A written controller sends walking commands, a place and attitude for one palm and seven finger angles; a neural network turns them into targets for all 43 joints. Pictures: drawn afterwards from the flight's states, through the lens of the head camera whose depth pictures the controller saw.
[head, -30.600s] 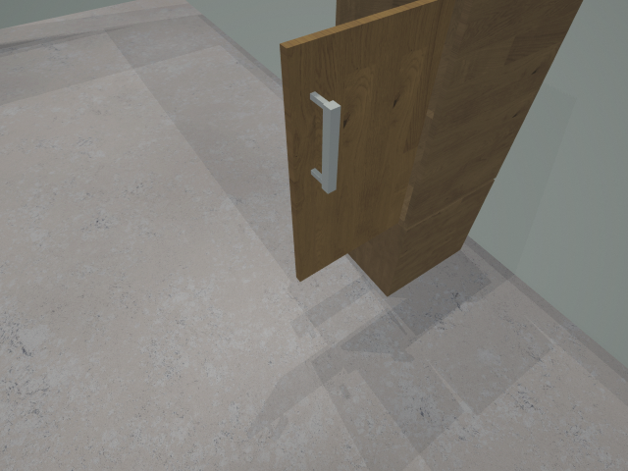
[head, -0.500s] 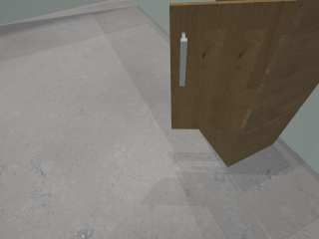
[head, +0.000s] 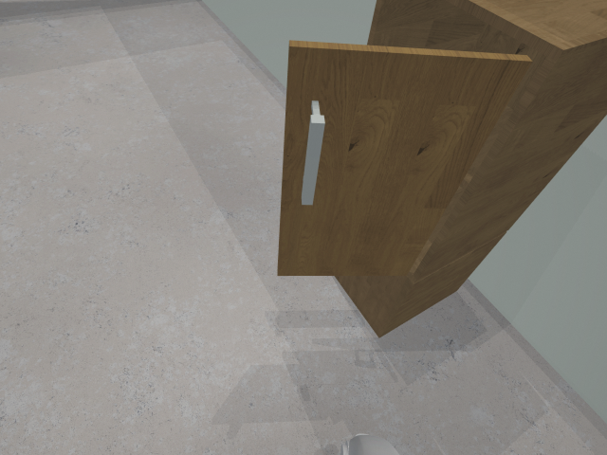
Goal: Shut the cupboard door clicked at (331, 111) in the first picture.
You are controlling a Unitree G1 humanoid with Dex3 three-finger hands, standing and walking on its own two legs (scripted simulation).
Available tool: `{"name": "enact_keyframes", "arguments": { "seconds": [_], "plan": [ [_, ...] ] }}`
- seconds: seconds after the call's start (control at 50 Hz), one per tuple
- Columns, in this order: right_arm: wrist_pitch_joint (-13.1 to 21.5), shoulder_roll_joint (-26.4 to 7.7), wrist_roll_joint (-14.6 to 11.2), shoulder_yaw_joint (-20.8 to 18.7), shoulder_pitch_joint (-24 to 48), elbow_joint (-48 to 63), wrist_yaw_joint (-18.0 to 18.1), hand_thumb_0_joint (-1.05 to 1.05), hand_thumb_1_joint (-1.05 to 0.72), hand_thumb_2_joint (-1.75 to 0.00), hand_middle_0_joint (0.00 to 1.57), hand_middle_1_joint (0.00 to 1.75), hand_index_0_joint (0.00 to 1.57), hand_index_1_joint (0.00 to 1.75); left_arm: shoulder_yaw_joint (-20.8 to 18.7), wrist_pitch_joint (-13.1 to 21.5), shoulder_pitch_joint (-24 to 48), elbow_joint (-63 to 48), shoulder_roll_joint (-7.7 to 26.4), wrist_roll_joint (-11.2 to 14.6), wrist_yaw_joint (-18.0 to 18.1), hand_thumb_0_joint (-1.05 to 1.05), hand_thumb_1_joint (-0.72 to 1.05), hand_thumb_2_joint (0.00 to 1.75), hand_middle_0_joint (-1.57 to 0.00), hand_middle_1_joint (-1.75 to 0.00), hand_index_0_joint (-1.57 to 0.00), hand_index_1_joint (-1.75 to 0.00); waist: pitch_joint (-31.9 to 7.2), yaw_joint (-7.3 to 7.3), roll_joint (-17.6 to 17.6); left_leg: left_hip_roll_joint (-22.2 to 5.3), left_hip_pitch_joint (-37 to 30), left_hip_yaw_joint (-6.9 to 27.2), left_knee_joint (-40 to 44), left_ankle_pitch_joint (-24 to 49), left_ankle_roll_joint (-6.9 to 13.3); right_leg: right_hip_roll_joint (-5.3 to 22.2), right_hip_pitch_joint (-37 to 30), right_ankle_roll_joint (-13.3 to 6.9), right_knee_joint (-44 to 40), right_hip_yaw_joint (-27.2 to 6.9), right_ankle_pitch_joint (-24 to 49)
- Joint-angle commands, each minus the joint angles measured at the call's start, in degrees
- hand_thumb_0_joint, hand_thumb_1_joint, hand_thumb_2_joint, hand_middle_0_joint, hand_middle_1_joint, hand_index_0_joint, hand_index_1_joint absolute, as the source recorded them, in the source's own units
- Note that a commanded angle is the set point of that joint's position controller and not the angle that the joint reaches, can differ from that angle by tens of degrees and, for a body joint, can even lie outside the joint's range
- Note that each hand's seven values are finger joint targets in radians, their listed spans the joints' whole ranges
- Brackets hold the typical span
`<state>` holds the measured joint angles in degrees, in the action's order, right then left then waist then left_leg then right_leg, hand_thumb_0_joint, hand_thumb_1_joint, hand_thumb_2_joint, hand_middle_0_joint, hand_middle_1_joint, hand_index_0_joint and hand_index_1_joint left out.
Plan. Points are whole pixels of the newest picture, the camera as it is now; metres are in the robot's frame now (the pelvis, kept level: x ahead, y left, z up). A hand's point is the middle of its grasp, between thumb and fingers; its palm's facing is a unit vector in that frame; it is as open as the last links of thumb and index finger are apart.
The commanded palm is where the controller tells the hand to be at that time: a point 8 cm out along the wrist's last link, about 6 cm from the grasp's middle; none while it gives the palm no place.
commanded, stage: take the last steps up to it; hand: left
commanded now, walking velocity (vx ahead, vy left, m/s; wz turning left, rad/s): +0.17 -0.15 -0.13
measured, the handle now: (310, 156) +0.54 +0.02 +0.07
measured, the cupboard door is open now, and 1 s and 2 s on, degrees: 62 62 62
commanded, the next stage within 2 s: come to a stop and stand still in 0.10 s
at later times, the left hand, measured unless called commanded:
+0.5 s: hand (257, 401) +0.22 +0.07 -0.17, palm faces +0.00 -0.97 -0.23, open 7.3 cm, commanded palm none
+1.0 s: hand out of the picture +0.15 +0.18 -0.18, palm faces +0.04 -0.97 -0.23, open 7.4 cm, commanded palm none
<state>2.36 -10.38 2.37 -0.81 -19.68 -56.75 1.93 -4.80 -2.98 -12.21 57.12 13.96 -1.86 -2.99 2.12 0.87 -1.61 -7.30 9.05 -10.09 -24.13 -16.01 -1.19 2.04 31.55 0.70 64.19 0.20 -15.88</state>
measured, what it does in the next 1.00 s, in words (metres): walks ahead: right foot, then left foot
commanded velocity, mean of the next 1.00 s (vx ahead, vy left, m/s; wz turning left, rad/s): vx -0.09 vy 0.06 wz -0.01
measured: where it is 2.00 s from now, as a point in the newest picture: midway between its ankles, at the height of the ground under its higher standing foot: outside the picture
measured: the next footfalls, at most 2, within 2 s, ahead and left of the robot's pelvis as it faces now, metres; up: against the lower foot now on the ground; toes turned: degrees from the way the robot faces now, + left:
right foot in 0.22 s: +0.18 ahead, -0.20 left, +0.00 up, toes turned -8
left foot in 0.78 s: +0.15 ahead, +0.08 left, +0.00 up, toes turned +0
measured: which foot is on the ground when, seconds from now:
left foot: down 0.00-0.22, up 0.24-0.76, down 0.78-1.00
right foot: up 0.00-0.20, down 0.22-0.78, up 0.80-1.00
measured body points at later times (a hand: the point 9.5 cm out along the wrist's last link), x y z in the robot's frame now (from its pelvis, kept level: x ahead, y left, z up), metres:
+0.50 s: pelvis +0.12 -0.10 -0.01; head +0.18 -0.12 +0.44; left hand +0.22 +0.12 -0.15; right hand +0.19 -0.35 -0.17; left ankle +0.10 +0.02 -0.67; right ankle +0.14 -0.19 -0.75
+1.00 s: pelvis +0.11 -0.02 -0.01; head +0.15 -0.01 +0.44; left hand +0.15 +0.23 -0.16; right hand +0.18 -0.26 -0.15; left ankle +0.11 +0.08 -0.75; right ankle +0.07 -0.16 -0.71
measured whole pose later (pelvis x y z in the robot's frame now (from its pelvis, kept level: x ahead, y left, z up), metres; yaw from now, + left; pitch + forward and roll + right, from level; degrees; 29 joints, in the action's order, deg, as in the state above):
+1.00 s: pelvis +0.11 -0.02 -0.01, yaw -1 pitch +0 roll +0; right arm -1.4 -9.3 1.3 0.1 -11.0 -56.6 1.6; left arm -2.9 -3.3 -12.5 58.6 13.2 -0.6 1.4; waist 3.9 -1.9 -1.8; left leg 0.3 12.1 -2.1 -26.6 -14.5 1.8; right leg 0.7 18.0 1.0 46.9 -1.0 -26.7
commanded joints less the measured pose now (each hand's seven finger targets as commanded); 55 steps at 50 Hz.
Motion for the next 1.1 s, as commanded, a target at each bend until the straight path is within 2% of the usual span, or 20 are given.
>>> {"name": "enact_keyframes", "arguments": {
  "seconds": [0.0, 0.1, 0.16, 0.18, 0.2, 0.22, 0.26, 0.3, 0.38, 0.56, 0.64, 0.7, 0.72, 0.76, 0.8, 0.82, 0.86, 0.98, 1.02, 1.08],
  "plan": [
    [0.5, -10.8, -0.2, -3.1, -4.8, 0.3, 0.6, 0.00, -0.90, -0.90, 0.20, 0.30, 0.20, 0.30, 0.8, 1.2, 4.7, -4.7, -0.1, 0.3, -0.3, 0.00, 0.90, 0.90, -0.20, -0.30, -0.20, -0.30, 1.2, 1.59, 11.3, -12.2, -5.8, 4.0, 9.2, 23.0, 5.8, 2.2, 6.0, 1.1, -8.1, 1.5, 4.1],
    [-0.4, -12.1, 0.1, -4.3, -3.0, -0.7, 0.0, 0.00, -0.90, -0.90, 0.20, 0.30, 0.20, 0.30, 0.9, 1.7, 7.3, -5.2, 0.9, 0.5, -0.3, 0.00, 0.90, 0.90, -0.20, -0.30, -0.20, -0.30, 2.5, 1.88, 14.0, -13.3, -1.7, 2.4, 6.4, 19.1, 5.4, 1.0, -4.6, 0.0, -24.9, 5.2, 3.4],
    [-0.7, -13.2, -0.7, -4.9, -0.2, -0.9, -0.3, 0.00, -0.90, -0.90, 0.20, 0.30, 0.20, 0.30, -0.2, 3.1, -5.3, -1.0, 4.2, 0.3, 0.0, 0.00, 0.90, 0.90, -0.20, -0.30, -0.20, -0.30, -4.7, -4.31, 7.6, -9.6, 1.6, -1.0, -8.5, 21.0, 2.1, -1.8, -24.5, -1.6, -36.0, 6.5, 8.3],
    [-0.7, -9.8, -1.2, -4.1, -0.6, -0.4, -0.9, 0.00, -0.90, -0.90, 0.20, 0.30, 0.20, 0.30, -1.2, 3.9, -11.5, 1.0, 9.0, -0.2, 0.9, 0.00, 0.90, 0.90, -0.20, -0.30, -0.20, -0.30, -8.0, -7.01, -4.6, -3.9, 12.5, -4.0, -22.2, 9.8, 0.2, 5.0, -36.2, -4.0, -39.5, -1.5, 11.4],
    [-1.0, -4.4, -1.9, -2.6, -1.1, 1.3, -0.9, 0.00, -0.90, -0.90, 0.20, 0.30, 0.20, 0.30, -2.0, 4.7, -15.5, 2.6, 13.1, 0.1, 1.9, 0.00, 0.90, 0.90, -0.20, -0.30, -0.20, -0.30, -11.8, -7.21, -18.7, 5.1, 22.0, -1.1, -38.2, -22.4, -1.0, 18.5, -41.0, -8.8, -42.8, -18.1, 28.9],
    [-2.0, -5.4, -2.3, -2.3, -1.1, 1.7, -0.3, 0.00, -0.90, -0.90, 0.20, 0.30, 0.20, 0.30, -1.2, 4.8, -12.9, 1.7, 12.1, 1.1, 2.9, 0.00, 0.90, 0.90, -0.20, -0.30, -0.20, -0.30, -11.7, -5.42, -12.4, 2.8, 19.2, 7.9, -42.2, -22.3, -0.4, 20.4, -34.8, -10.4, -44.2, -17.5, 38.9],
    [-2.6, -4.2, -2.5, -2.0, -3.2, -0.6, -0.3, 0.00, -0.90, -0.90, 0.20, 0.30, 0.20, 0.30, 0.3, 5.0, -3.4, -0.2, 8.0, 0.7, 4.2, 0.00, 0.90, 0.90, -0.20, -0.30, -0.20, -0.30, -9.9, -1.33, -11.6, 1.3, 17.9, 10.2, -43.6, -15.8, -0.9, 18.2, -30.4, -10.7, -41.7, -12.8, 48.4],
    [-3.2, -4.3, -2.5, -2.0, -1.4, -1.4, -0.2, 0.00, -0.90, -0.90, 0.20, 0.30, 0.20, 0.30, 0.8, 4.6, 0.7, -1.9, 5.5, 0.6, 5.2, 0.00, 0.90, 0.90, -0.20, -0.30, -0.20, -0.30, -8.8, -0.43, -7.6, 1.7, 15.8, 10.9, -39.9, -13.2, -1.0, 16.5, -26.5, -10.5, -40.2, -7.3, 54.1],
    [-5.1, -4.9, -2.1, -2.5, 3.1, 0.0, -0.5, 0.00, -0.90, -0.90, 0.20, 0.30, 0.20, 0.30, 0.3, 4.0, -0.4, -1.6, 6.0, 0.6, 5.6, 0.00, 0.90, 0.90, -0.20, -0.30, -0.20, -0.30, -7.8, -1.69, -3.3, 5.4, 17.9, 10.7, -38.7, -11.0, -2.1, 17.6, -27.6, -11.4, -40.9, -6.4, 57.6],
    [-6.9, -6.4, -1.4, -3.6, 11.6, 5.3, -1.6, 0.00, -0.90, -0.90, 0.20, 0.30, 0.20, 0.30, -0.5, 3.3, 0.5, -3.8, 6.8, 0.3, 6.1, 0.00, 0.90, 0.90, -0.20, -0.30, -0.20, -0.30, -5.1, -1.46, -6.0, 6.4, 20.8, 13.0, -38.2, -8.4, -2.8, 19.1, -24.1, -12.9, -42.6, -6.2, 45.8],
    [-5.5, -5.7, -1.9, -3.1, 11.9, 6.5, -1.8, 0.00, -0.90, -0.90, 0.20, 0.30, 0.20, 0.30, -0.7, 3.0, 0.7, -4.8, 8.3, -0.4, 5.5, 0.00, 0.90, 0.90, -0.20, -0.30, -0.20, -0.30, -7.0, -1.75, -9.6, 6.7, 14.8, 10.3, -23.5, -9.3, -1.9, 16.7, -24.9, -11.9, -40.4, -5.0, 40.6],
    [-4.3, -6.0, -1.9, -2.8, 7.9, 5.2, -1.8, 0.00, -0.90, -0.90, 0.20, 0.30, 0.20, 0.30, -0.7, 2.6, 0.5, -4.2, 8.6, 0.1, 5.1, 0.00, 0.90, 0.90, -0.20, -0.30, -0.20, -0.30, -8.7, -0.26, -10.4, 7.5, 4.9, 8.0, -5.5, 2.3, -1.5, 13.3, -23.2, -7.6, -36.1, -3.5, 32.3],
    [-3.7, -7.5, -1.8, -2.8, 6.0, 4.5, -1.8, 0.00, -0.90, -0.90, 0.20, 0.30, 0.20, 0.30, -0.4, 2.4, 0.1, -4.1, 7.4, 0.5, 5.1, 0.00, 0.90, 0.90, -0.20, -0.30, -0.20, -0.30, -9.8, 0.25, -6.7, 5.3, -1.5, 8.8, 1.6, 10.8, -1.1, 11.1, -20.2, -4.9, -32.8, -1.9, 24.5],
    [-3.2, -15.4, -1.0, -4.1, 7.0, 5.8, -1.3, 0.00, -0.90, -0.90, 0.20, 0.30, 0.20, 0.30, 1.2, 1.6, -2.6, -4.7, 2.1, 1.1, 5.2, 0.00, 0.90, 0.90, -0.20, -0.30, -0.20, -0.30, -9.1, -0.19, 16.3, -13.3, -4.0, 25.4, 3.6, 43.2, 7.8, 0.8, -9.9, 1.0, -20.5, 3.0, -16.3],
    [-3.4, -13.2, -0.5, -3.1, 9.3, 6.3, 0.0, 0.00, -0.90, -0.90, 0.20, 0.30, 0.20, 0.30, 1.2, 0.9, -0.8, -5.1, 2.2, 1.0, 5.1, 0.00, 0.90, 0.90, -0.20, -0.30, -0.20, -0.30, -3.2, -0.91, 9.0, -11.7, 3.4, 19.7, 3.6, 43.7, 11.5, 0.3, -10.8, 0.1, -11.9, -1.4, -17.2],
    [-2.9, -12.4, -0.5, -2.7, 9.7, 5.5, 0.4, 0.00, -0.90, -0.90, 0.20, 0.30, 0.20, 0.30, 1.1, 0.6, -1.2, -3.9, 2.0, 0.9, 5.1, 0.00, 0.90, 0.90, -0.20, -0.30, -0.20, -0.30, -4.2, -1.24, 15.3, -9.5, 0.7, 20.0, 2.8, 47.7, 10.8, -0.3, -9.1, 0.5, -9.5, -2.9, -15.1],
    [-2.9, -10.0, -1.0, -1.8, 9.9, 5.3, 0.7, 0.00, -0.90, -0.90, 0.20, 0.30, 0.20, 0.30, 1.0, 0.4, -1.1, -2.8, 3.4, 1.2, 4.9, 0.00, 0.90, 0.90, -0.20, -0.30, -0.20, -0.30, -3.1, -1.64, 14.4, -7.4, 1.3, 17.1, 3.0, 44.0, 10.2, -0.5, -10.3, 0.4, -8.5, -3.9, -12.2],
    [-2.6, -9.1, -1.4, -1.6, 6.9, 1.5, 0.6, 0.00, -0.90, -0.90, 0.20, 0.30, 0.20, 0.30, 2.3, 1.2, -1.4, -0.8, 1.5, 1.3, 4.3, 0.00, 0.90, 0.90, -0.20, -0.30, -0.20, -0.30, -4.1, -1.33, 9.1, -6.4, -2.9, 18.3, 4.7, 30.6, 10.3, -0.9, -16.6, 0.3, -27.1, -0.4, -8.1],
    [-2.5, -8.3, -1.9, -1.6, 6.6, 0.6, 0.4, 0.00, -0.90, -0.90, 0.20, 0.30, 0.20, 0.30, 2.4, 1.7, -4.7, 1.0, 1.3, 1.3, 4.6, 0.00, 0.90, 0.90, -0.20, -0.30, -0.20, -0.30, -5.0, -2.67, 6.3, -4.2, 0.6, 17.8, 2.6, 23.8, 7.9, -0.7, -24.8, -0.2, -39.8, -1.2, 3.0],
    [-2.6, -4.0, -2.6, -0.9, 5.2, -0.6, -0.4, 0.00, -0.90, -0.90, 0.20, 0.30, 0.20, 0.30, 2.7, 3.0, -2.7, 2.2, 4.2, 1.1, 4.9, 0.00, 0.90, 0.90, -0.20, -0.30, -0.20, -0.30, -0.2, -0.22, -4.0, 3.6, 3.2, 12.2, 2.4, 4.6, 1.7, 8.4, -21.7, -4.6, -47.8, -10.4, 7.3]
  ]
}}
